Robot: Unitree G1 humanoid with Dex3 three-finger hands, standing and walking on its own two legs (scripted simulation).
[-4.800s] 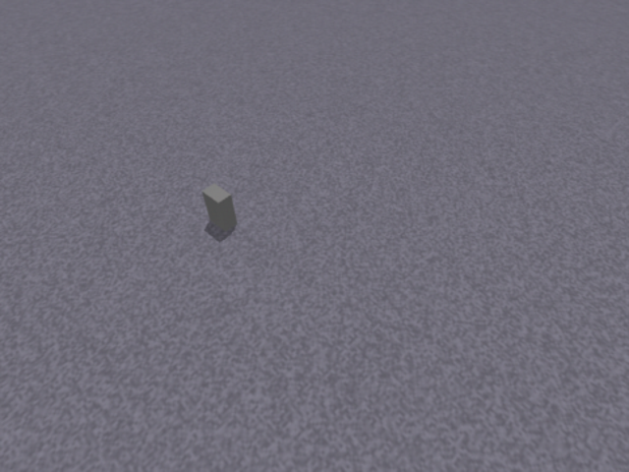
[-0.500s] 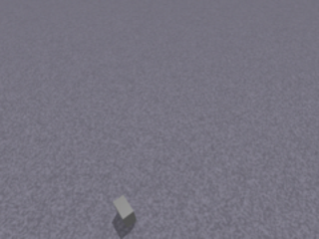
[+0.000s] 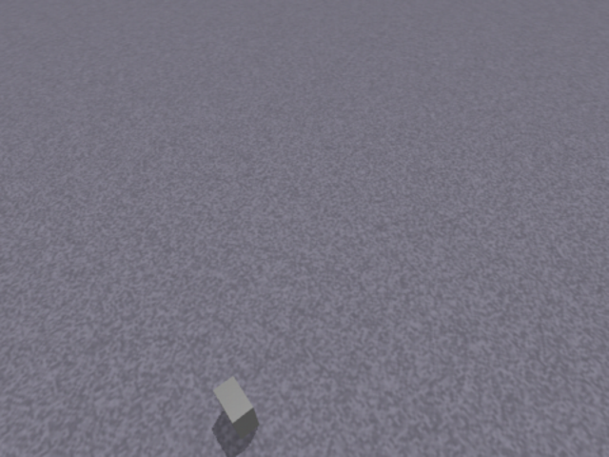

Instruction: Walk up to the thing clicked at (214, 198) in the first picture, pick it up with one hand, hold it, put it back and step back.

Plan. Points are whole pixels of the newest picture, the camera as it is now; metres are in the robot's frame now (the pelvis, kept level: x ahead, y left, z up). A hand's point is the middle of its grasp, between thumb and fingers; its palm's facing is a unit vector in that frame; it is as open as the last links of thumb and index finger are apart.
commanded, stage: walk up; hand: left
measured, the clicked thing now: (237, 408) +0.40 +0.21 -0.69
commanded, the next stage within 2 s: none
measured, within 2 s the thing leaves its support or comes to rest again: neither
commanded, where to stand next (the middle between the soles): +0.04 +0.00 m, yaw -2 degrees
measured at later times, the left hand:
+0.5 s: hand out of the picture +0.07 +0.33 -0.18, palm faces +0.01 -0.91 -0.41, open 7.3 cm
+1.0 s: hand out of the picture +0.06 +0.25 -0.15, palm faces -0.08 -0.91 -0.40, open 7.3 cm
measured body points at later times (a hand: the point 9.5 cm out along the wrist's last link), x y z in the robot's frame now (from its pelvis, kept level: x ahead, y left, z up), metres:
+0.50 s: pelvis -0.07 +0.05 -0.03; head -0.01 +0.07 +0.41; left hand +0.07 +0.38 -0.16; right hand -0.01 -0.28 -0.14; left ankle -0.09 +0.18 -0.75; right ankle +0.02 -0.11 -0.72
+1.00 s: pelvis -0.04 -0.01 -0.02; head -0.01 -0.03 +0.43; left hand +0.07 +0.30 -0.12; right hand -0.01 -0.35 -0.14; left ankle -0.06 +0.15 -0.69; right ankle -0.02 -0.13 -0.75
